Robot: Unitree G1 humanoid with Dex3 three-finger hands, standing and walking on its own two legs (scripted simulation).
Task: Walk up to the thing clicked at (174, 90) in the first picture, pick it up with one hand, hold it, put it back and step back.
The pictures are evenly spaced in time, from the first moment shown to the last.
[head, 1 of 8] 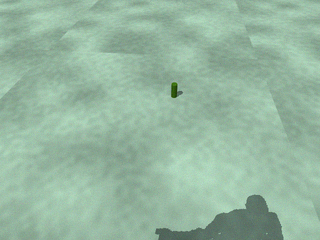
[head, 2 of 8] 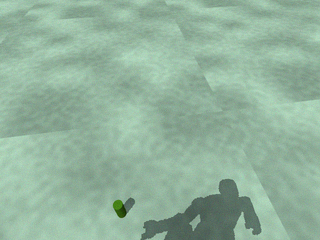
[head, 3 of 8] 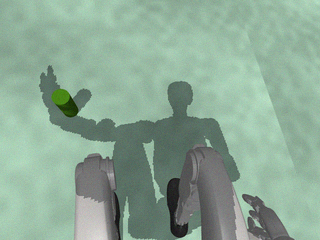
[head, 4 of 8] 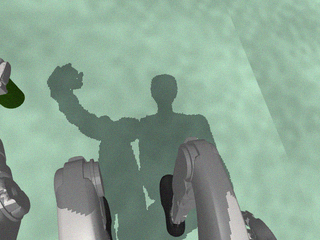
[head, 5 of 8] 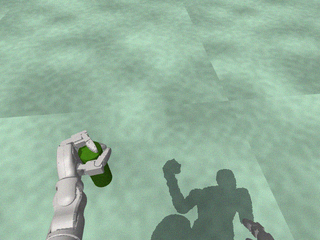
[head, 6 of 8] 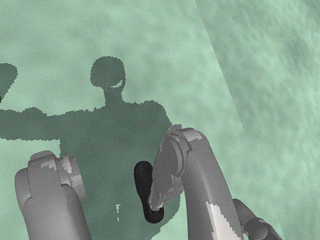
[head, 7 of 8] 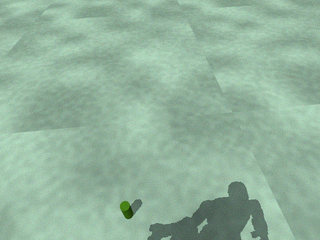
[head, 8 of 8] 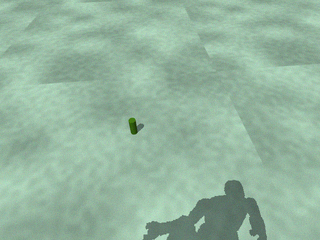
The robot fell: no
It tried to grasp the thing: yes
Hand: left
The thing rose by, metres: 0.66
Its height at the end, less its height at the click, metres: +0.00
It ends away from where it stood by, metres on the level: 0.02
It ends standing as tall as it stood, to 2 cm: yes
